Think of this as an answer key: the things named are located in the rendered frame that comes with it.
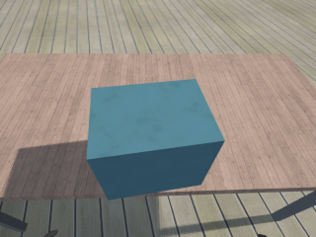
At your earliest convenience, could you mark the table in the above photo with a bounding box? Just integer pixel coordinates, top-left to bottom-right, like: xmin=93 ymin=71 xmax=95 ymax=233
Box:
xmin=0 ymin=53 xmax=316 ymax=232

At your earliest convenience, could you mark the carton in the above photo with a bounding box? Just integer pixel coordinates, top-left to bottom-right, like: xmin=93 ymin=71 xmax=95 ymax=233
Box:
xmin=86 ymin=79 xmax=225 ymax=200

